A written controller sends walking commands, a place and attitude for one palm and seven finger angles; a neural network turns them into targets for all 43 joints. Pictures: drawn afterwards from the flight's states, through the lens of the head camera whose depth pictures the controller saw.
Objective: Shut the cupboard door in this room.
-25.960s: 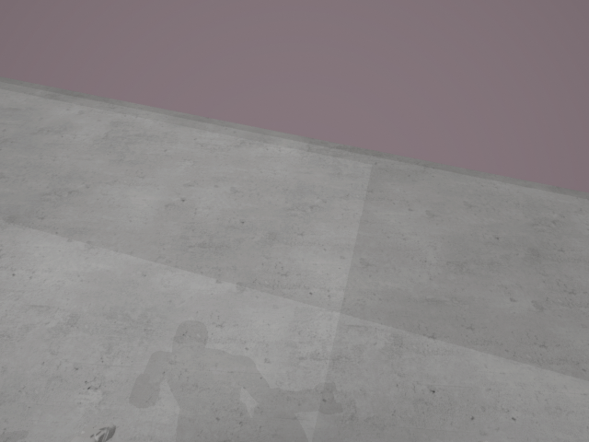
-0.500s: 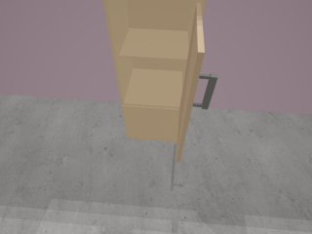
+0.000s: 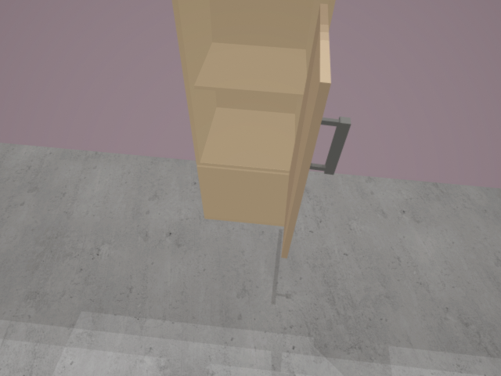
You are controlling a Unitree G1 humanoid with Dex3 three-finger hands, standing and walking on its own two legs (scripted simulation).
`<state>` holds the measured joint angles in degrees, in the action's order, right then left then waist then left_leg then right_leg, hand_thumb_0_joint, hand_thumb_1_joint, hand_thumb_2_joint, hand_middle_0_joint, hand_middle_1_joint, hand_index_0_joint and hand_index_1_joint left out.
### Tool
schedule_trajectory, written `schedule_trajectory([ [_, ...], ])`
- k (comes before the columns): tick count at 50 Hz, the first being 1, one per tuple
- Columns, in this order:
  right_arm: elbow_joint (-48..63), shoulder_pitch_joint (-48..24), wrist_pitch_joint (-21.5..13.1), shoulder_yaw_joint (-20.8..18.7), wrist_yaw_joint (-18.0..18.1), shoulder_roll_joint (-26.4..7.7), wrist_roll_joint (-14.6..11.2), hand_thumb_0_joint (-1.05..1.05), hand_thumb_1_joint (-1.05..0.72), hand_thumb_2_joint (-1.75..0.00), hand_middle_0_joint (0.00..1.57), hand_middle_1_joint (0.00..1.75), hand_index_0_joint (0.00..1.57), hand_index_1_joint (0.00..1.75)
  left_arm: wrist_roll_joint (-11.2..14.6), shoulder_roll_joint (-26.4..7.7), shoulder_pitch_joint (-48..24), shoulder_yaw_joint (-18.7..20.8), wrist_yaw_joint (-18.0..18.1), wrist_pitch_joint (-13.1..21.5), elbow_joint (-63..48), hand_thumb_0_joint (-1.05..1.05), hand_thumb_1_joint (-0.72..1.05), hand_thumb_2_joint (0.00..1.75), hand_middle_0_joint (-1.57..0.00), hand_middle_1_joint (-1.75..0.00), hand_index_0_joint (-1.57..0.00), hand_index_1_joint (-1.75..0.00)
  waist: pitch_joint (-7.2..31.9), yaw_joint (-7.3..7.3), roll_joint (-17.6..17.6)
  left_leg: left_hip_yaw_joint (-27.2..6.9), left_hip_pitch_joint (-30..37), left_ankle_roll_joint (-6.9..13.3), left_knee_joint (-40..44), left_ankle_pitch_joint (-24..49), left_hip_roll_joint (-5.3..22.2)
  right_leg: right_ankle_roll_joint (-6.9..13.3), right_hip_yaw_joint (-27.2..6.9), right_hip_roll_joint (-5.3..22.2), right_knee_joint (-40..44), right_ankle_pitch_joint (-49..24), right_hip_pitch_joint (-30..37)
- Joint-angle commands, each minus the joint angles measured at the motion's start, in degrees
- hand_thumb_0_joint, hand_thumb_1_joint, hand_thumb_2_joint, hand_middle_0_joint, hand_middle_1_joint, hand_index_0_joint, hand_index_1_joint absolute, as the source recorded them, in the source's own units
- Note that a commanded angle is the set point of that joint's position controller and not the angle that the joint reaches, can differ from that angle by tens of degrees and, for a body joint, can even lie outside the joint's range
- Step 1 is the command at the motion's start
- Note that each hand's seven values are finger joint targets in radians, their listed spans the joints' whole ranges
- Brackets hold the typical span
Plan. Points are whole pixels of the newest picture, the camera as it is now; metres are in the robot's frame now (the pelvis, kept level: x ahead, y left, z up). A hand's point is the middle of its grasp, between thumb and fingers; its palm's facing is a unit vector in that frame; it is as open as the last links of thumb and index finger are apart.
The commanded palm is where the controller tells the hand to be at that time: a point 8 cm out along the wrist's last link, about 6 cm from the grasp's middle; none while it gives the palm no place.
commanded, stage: stand and wait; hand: left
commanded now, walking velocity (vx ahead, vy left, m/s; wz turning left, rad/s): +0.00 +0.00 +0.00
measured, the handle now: (326, 146) +0.55 -0.12 +0.05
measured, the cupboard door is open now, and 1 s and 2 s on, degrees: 87 87 87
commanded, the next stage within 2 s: turn or walk to find it in 0.04 s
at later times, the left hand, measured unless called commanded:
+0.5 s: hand out of the picture -0.01 +0.22 -0.21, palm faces +0.19 -0.96 -0.19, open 7.4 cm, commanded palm none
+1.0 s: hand out of the picture +0.00 +0.18 -0.16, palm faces +0.36 -0.88 -0.29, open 7.4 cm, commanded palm none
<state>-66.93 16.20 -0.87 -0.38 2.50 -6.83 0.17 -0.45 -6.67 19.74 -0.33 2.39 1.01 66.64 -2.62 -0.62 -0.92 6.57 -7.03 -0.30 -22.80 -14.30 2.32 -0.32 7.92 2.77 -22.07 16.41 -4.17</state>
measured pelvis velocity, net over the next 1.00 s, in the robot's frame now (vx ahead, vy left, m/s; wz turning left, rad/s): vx -0.02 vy -0.04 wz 0.38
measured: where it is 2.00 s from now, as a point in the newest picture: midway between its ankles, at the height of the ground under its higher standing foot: outside the picture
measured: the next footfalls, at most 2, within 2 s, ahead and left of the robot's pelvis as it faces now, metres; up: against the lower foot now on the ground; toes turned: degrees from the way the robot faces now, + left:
right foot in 0.94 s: +0.04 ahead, -0.13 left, +0.00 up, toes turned +18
left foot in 1.40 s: -0.10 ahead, +0.08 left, +0.00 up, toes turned +28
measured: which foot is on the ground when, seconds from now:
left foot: down 0.00-0.94, up 0.96-1.00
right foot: down 0.00-0.44, up 0.46-0.92, down 0.94-1.00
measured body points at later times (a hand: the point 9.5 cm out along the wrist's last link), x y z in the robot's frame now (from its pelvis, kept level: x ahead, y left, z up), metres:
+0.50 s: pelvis -0.02 +0.03 -0.02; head +0.01 +0.06 +0.42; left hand -0.02 +0.27 -0.19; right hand +0.04 -0.21 -0.16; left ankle -0.02 +0.11 -0.74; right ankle -0.05 -0.11 -0.72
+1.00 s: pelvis -0.02 -0.04 -0.01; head +0.02 -0.05 +0.44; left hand -0.02 +0.23 -0.14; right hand +0.11 -0.26 -0.18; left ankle -0.03 +0.10 -0.72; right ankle +0.00 -0.14 -0.74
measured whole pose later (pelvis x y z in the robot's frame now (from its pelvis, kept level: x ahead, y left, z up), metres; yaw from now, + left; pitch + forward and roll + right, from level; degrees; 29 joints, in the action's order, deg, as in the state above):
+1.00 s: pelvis -0.02 -0.04 -0.01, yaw +22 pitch +1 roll +1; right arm -55.8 12.0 3.3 -5.2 0.0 -13.1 1.0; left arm -0.9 -10.9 8.8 2.4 1.1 -0.9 53.0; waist -3.7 1.3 3.1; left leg -5.4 -24.6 -1.3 -42.0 -22.4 -3.2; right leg 0.8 3.8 1.7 -32.6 18.6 -14.8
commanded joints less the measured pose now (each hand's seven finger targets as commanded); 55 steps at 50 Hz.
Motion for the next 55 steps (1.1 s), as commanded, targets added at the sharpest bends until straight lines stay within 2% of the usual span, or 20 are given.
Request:
schedule_trajectory([
  [1,1.0,4.6,-0.6,-0.8,-0.1,-5.1,0.1,0.0,-0.9,-0.9,0.2,0.3,0.2,0.3,-0.1,-5.2,4.5,0.7,0.5,0.7,-1.2,0.0,0.9,0.9,-0.2,-0.3,-0.2,-0.3,-2.6,0.63,0.6,-5.0,0.1,1.5,3.3,13.1,5.1,1.5,-5.5,5.6,4.4,-13.9,-3.8],
  [11,4.0,2.3,1.2,-2.0,-0.8,-6.0,0.4,0.0,-0.9,-0.9,0.2,0.3,0.2,0.3,-0.2,-8.6,2.2,3.0,0.7,-0.8,-4.8,0.0,0.9,0.9,-0.2,-0.3,-0.2,-0.3,-2.0,0.11,-0.9,-5.0,-9.0,1.0,-5.0,12.2,3.9,2.3,-3.1,8.7,-1.6,-11.3,-3.5],
  [14,5.7,1.3,1.6,-2.6,-1.2,-5.8,0.4,0.0,-0.9,-0.9,0.2,0.3,0.2,0.3,-0.4,-10.9,1.0,4.1,0.6,-1.1,-6.3,0.0,0.9,0.9,-0.2,-0.3,-0.2,-0.3,-1.0,-0.23,-5.5,-3.3,-13.0,0.3,-12.5,7.8,2.1,5.3,-5.6,13.7,-0.2,-11.3,-3.0],
  [17,8.0,-1.2,2.2,-3.3,-1.5,-5.6,0.5,0.0,-0.9,-0.9,0.2,0.3,0.2,0.3,-1.0,-12.1,-1.1,4.6,0.6,-1.1,-8.0,0.0,0.9,0.9,-0.2,-0.3,-0.2,-0.3,-2.2,-0.46,-8.5,-2.0,-16.4,-0.8,-22.2,-9.9,1.6,9.8,-7.5,19.8,1.3,-18.0,-4.9],
  [20,8.9,-0.3,2.0,-3.5,-2.2,-5.9,0.4,0.0,-0.9,-0.9,0.2,0.3,0.2,0.3,-1.2,-13.3,-4.6,5.2,0.2,-1.2,-9.7,0.0,0.9,0.9,-0.2,-0.3,-0.2,-0.3,-1.7,1.08,-5.1,-2.1,-11.5,-0.9,-12.9,-5.3,2.9,7.2,-1.8,18.4,-6.4,-20.9,-7.4],
  [21,8.8,2.6,1.6,-3.8,-2.3,-7.6,0.6,0.0,-0.9,-0.9,0.2,0.3,0.2,0.3,-0.7,-12.8,-5.2,5.3,-0.1,-1.5,-10.4,0.0,0.9,0.9,-0.2,-0.3,-0.2,-0.3,0.3,2.57,1.0,-7.2,-6.2,0.9,-5.9,9.3,4.8,3.2,1.9,13.6,-13.9,-15.6,-11.3],
  [22,8.6,5.8,1.0,-4.8,-2.0,-12.5,1.1,0.0,-0.9,-0.9,0.2,0.3,0.2,0.3,-0.1,-9.6,-5.0,4.9,-0.4,-1.7,-11.9,0.0,0.9,0.9,-0.2,-0.3,-0.2,-0.3,1.4,3.45,16.2,-23.8,-1.7,6.3,0.4,25.7,14.4,-1.9,4.9,5.1,-26.5,1.9,-19.4],
  [23,7.7,8.1,1.2,-5.4,-1.4,-14.5,1.1,0.0,-0.9,-0.9,0.2,0.3,0.2,0.3,-0.4,-8.5,-8.4,4.3,0.0,-2.0,-13.8,0.0,0.9,0.9,-0.2,-0.3,-0.2,-0.3,2.0,4.83,19.3,-30.9,-1.4,11.4,5.7,31.5,20.4,-2.3,-0.4,1.4,-38.1,22.0,-23.6],
  [25,8.3,5.1,1.1,-5.2,-0.7,-13.6,1.0,0.0,-0.9,-0.9,0.2,0.3,0.2,0.3,-0.6,-9.4,-10.5,4.7,0.0,-3.0,-13.3,0.0,0.9,0.9,-0.2,-0.3,-0.2,-0.3,-0.1,3.7,12.5,-28.8,-5.2,10.9,7.6,17.1,18.0,-1.4,-7.4,3.4,-44.6,16.0,-26.7],
  [29,11.3,-1.0,0.5,-4.7,-0.8,-12.6,1.0,0.0,-0.9,-0.9,0.2,0.3,0.2,0.3,-0.8,-9.5,-8.6,5.1,-1.1,-2.5,-12.5,0.0,0.9,0.9,-0.2,-0.3,-0.2,-0.3,3.4,0.93,6.0,-20.3,-2.4,8.5,6.7,12.4,11.8,-2.9,-7.7,2.5,-45.3,5.6,-27.2],
  [40,13.5,-0.9,1.7,-6.1,-1.7,-14.7,1.4,0.0,-0.9,-0.9,0.2,0.3,0.2,0.3,-0.3,-9.9,-13.1,4.5,-1.0,-2.8,-16.5,0.0,0.9,0.9,-0.2,-0.3,-0.2,-0.3,4.8,2.9,11.4,-24.6,-1.6,10.4,5.2,13.6,10.6,-4.0,-7.2,0.2,-27.4,9.4,-22.4],
  [43,14.5,-2.5,2.1,-6.5,-2.0,-15.5,1.5,0.0,-0.9,-0.9,0.2,0.3,0.2,0.3,0.1,-9.8,-10.1,4.4,-0.9,-2.2,-16.1,0.0,0.9,0.9,-0.2,-0.3,-0.2,-0.3,5.9,2.0,11.9,-25.6,-4.9,9.5,2.7,17.2,9.2,-3.2,-6.1,-1.7,-17.0,7.9,-14.5],
  [45,15.4,-4.6,2.3,-6.5,-2.2,-15.1,1.1,0.0,-0.9,-0.9,0.2,0.3,0.2,0.3,0.2,-10.7,-5.2,4.7,-0.8,-1.8,-15.1,0.0,0.9,0.9,-0.2,-0.3,-0.2,-0.3,6.6,-0.53,10.0,-24.4,-11.3,7.1,-0.2,11.5,6.8,-2.8,-5.4,-1.6,-5.8,-0.7,-4.8],
  [46,15.8,-4.7,2.4,-6.4,-2.4,-13.3,0.6,0.0,-0.9,-0.9,0.2,0.3,0.2,0.3,-0.2,-12.7,-3.0,5.1,-0.6,-1.3,-14.7,0.0,0.9,0.9,-0.2,-0.3,-0.2,-0.3,7.2,-1.42,4.3,-22.0,-17.2,4.1,-4.6,4.5,3.4,-2.1,-7.6,1.7,2.4,-4.0,2.3],
  [47,16.9,-3.9,2.5,-5.8,-2.7,-9.6,0.2,0.0,-0.9,-0.9,0.2,0.3,0.2,0.3,-1.2,-18.0,-2.2,6.0,-0.2,-0.6,-15.3,0.0,0.9,0.9,-0.2,-0.3,-0.2,-0.3,6.8,-1.88,-11.8,-13.6,-27.3,-0.6,-17.0,-8.3,-4.3,2.3,-23.1,16.0,8.8,-1.2,7.0],
  [48,18.0,-6.2,2.6,-6.0,-2.4,-10.6,0.8,0.0,-0.9,-0.9,0.2,0.3,0.2,0.3,-0.9,-20.2,-4.3,6.0,-0.1,-0.8,-16.5,0.0,0.9,0.9,-0.2,-0.3,-0.2,-0.3,3.3,-1.98,-16.2,-10.4,-28.4,-1.9,-29.3,-19.1,-6.2,7.5,-30.4,25.2,8.6,-9.5,-1.9],
  [49,17.6,-5.9,2.9,-6.4,-2.7,-11.7,1.2,0.0,-0.9,-0.9,0.2,0.3,0.2,0.3,-0.7,-18.4,-6.7,5.6,-0.1,-0.8,-17.5,0.0,0.9,0.9,-0.2,-0.3,-0.2,-0.3,2.0,-0.6,-9.2,-12.3,-26.2,-1.5,-37.3,-17.1,-4.2,9.6,-25.2,24.0,7.6,-11.3,-7.6],
  [50,15.8,-4.5,3.8,-6.5,-2.8,-11.5,1.4,0.0,-0.9,-0.9,0.2,0.3,0.2,0.3,-0.5,-15.8,-9.3,5.6,0.0,-0.1,-17.8,0.0,0.9,0.9,-0.2,-0.3,-0.2,-0.3,0.7,1.11,-11.6,-13.3,-26.1,-1.9,-41.6,-13.8,-3.1,7.7,-22.3,20.2,7.8,-11.0,-9.8],
  [52,14.1,-2.3,4.1,-6.4,-3.3,-11.1,1.2,0.0,-0.9,-0.9,0.2,0.3,0.2,0.3,-0.3,-13.3,-11.8,4.6,-0.2,-0.1,-18.4,0.0,0.9,0.9,-0.2,-0.3,-0.2,-0.3,-1.0,3.14,-7.7,-11.4,-25.8,-2.7,-45.8,-8.1,-1.9,5.6,-14.3,15.3,5.2,-16.7,-9.6],
  [55,13.1,-2.7,4.1,-5.6,-3.3,-10.3,1.0,0.0,-0.9,-0.9,0.2,0.3,0.2,0.3,-0.4,-12.5,-6.3,4.0,-0.5,0.6,-16.6,0.0,0.9,0.9,-0.2,-0.3,-0.2,-0.3,1.2,1.44,-9.5,-9.7,-25.4,-3.9,-45.4,-4.7,-1.8,5.2,-9.2,12.8,2.7,-27.3,-3.8],
])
